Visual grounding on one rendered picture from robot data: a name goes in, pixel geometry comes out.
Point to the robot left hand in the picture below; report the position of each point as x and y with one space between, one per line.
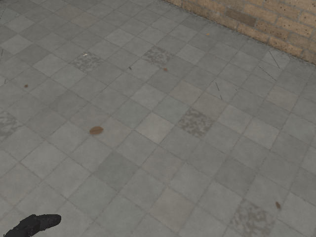
33 224

